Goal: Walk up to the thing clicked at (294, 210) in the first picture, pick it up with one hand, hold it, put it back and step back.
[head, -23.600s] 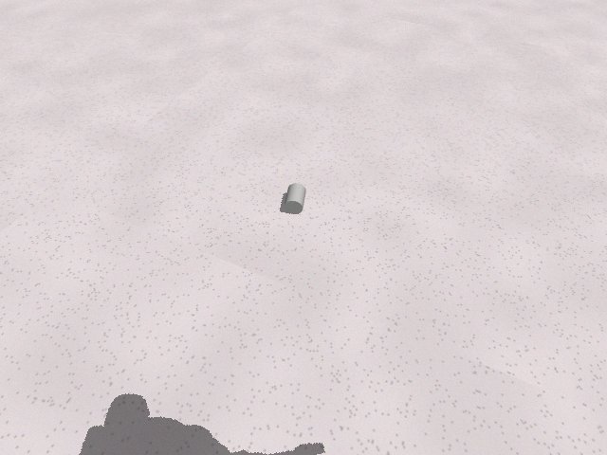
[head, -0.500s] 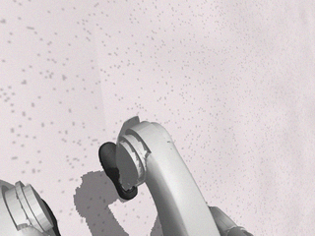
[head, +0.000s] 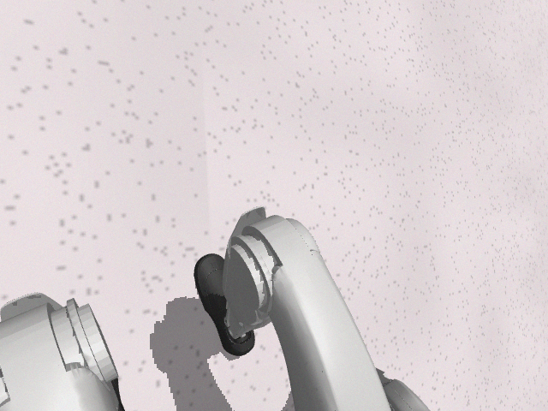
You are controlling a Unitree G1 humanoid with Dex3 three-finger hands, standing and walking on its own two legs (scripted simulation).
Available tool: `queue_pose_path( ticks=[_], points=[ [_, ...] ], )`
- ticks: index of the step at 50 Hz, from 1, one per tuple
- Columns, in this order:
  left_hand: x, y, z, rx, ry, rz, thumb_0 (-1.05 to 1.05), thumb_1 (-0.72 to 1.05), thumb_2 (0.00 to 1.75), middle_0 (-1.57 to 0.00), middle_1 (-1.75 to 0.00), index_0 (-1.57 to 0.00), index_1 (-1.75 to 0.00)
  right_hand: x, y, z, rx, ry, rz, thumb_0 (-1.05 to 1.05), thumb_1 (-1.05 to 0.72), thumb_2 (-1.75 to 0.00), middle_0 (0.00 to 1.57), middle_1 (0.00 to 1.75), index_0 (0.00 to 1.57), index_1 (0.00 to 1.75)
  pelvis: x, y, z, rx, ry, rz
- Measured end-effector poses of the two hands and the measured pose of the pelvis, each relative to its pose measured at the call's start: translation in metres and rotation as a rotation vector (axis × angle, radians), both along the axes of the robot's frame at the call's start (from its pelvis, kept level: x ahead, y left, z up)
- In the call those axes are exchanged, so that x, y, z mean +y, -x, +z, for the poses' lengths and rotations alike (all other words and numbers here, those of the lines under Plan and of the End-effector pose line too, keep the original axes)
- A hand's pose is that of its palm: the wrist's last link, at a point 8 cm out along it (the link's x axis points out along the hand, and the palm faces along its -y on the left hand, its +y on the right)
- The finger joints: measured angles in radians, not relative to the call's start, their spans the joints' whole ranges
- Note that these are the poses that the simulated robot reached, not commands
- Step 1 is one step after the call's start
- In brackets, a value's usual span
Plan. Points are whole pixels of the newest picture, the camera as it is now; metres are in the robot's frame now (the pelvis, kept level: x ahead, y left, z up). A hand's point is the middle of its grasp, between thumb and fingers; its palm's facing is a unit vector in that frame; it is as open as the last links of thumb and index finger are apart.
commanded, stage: settle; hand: left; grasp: from above
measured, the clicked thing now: out of the picture +0.56 +0.28 -0.29
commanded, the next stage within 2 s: withdraw in 0.22 s
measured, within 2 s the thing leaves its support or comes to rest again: neither
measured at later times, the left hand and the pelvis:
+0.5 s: hand out of the picture +0.55 +0.30 -0.11, palm faces -0.36 -0.08 -0.93, open 9.1 cm; pelvis +0.00 +0.00 +0.03, yaw +4 degrees
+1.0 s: hand out of the picture +0.54 +0.28 -0.08, palm faces -0.41 -0.09 -0.91, open 13.3 cm; pelvis -0.01 -0.01 +0.04, yaw +7 degrees
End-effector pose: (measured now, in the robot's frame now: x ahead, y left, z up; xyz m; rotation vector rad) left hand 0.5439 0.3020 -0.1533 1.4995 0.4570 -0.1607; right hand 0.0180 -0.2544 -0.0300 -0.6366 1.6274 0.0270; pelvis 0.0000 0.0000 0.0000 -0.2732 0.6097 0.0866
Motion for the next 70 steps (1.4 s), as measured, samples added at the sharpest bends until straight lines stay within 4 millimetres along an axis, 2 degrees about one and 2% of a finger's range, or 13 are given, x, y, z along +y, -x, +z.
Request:
queue_pose_path(
  ticks=[5,12,19,23,28,35,41,47,58,64,70],
  points=[
    [0.008,0.002,0.022,0.026,-0.017,0.011,0.00,0.07,0.96,-0.37,-1.29,-0.46,-1.20,-0.006,-0.004,-0.002,-0.009,0.003,-0.026,0.00,-0.92,-0.90,0.20,0.30,0.20,0.30,0.000,-0.001,0.004,0.016,-0.011,0.011],
    [-0.001,0.006,0.045,0.071,0.009,-0.025,0.00,0.21,0.84,-0.41,-1.27,-0.54,-1.14,-0.012,-0.015,0.000,-0.035,0.011,-0.032,0.00,-0.92,-0.90,0.20,0.30,0.20,0.30,0.000,0.001,0.014,0.024,-0.025,0.024],
    [-0.005,0.003,0.067,0.046,0.017,-0.039,0.00,0.29,0.75,-0.45,-1.22,-0.61,-1.07,-0.018,-0.020,0.006,-0.064,0.034,-0.037,0.00,-0.92,-0.90,0.20,0.30,0.20,0.30,-0.001,0.003,0.022,0.030,-0.038,0.030],
    [-0.003,-0.001,0.090,0.005,0.003,-0.026,0.00,0.22,0.75,-0.41,-1.10,-0.54,-0.97,-0.019,-0.019,0.008,-0.073,0.034,-0.062,0.00,-0.92,-0.90,0.20,0.30,0.20,0.30,-0.002,0.003,0.026,0.043,-0.050,0.032],
    [-0.001,-0.004,0.128,-0.042,-0.004,0.024,0.00,-0.01,0.80,-0.34,-0.96,-0.40,-0.90,-0.018,-0.020,0.011,-0.093,0.017,-0.089,0.00,-0.92,-0.90,0.20,0.30,0.20,0.30,-0.004,0.003,0.037,0.058,-0.067,0.037],
    [-0.007,0.005,0.161,0.034,-0.013,0.066,0.00,-0.23,0.84,-0.30,-0.86,-0.31,-0.86,-0.018,-0.020,0.016,-0.125,-0.004,-0.133,0.00,-0.92,-0.90,0.20,0.30,0.20,0.30,-0.004,0.004,0.056,0.061,-0.090,0.040],
    [-0.017,0.013,0.156,0.103,0.014,0.052,0.00,-0.30,0.84,-0.28,-0.84,-0.29,-0.85,-0.020,-0.016,0.019,-0.123,-0.002,-0.126,0.00,-0.91,-0.90,0.20,0.30,0.20,0.30,-0.007,0.007,0.062,0.049,-0.103,0.040],
    [-0.024,0.007,0.144,0.062,0.014,0.005,0.00,-0.36,0.88,-0.24,-0.87,-0.24,-0.88,-0.025,-0.010,0.015,-0.109,0.025,-0.117,0.00,-0.91,-0.90,0.20,0.30,0.20,0.30,-0.009,0.008,0.051,0.052,-0.104,0.040],
    [-0.006,0.008,0.122,0.044,-0.013,0.061,0.01,-0.48,0.96,-0.16,-0.95,-0.16,-0.97,-0.024,-0.010,-0.004,-0.101,0.005,-0.121,0.00,-0.92,-0.90,0.20,0.30,0.20,0.30,-0.011,0.006,0.035,0.051,-0.106,0.038],
    [0.000,0.008,0.127,0.047,-0.014,0.051,0.00,-0.51,0.99,-0.12,-1.00,-0.11,-1.01,-0.022,-0.014,-0.006,-0.092,-0.004,-0.113,0.00,-0.91,-0.90,0.20,0.30,0.20,0.30,-0.011,0.005,0.036,0.050,-0.101,0.039],
    [0.001,0.009,0.147,0.049,-0.008,0.006,0.00,-0.53,1.01,-0.09,-1.03,-0.09,-1.04,-0.024,-0.021,0.006,-0.102,0.014,-0.114,0.00,-0.91,-0.90,0.20,0.30,0.20,0.30,-0.010,0.005,0.046,0.055,-0.094,0.041]
  ],
)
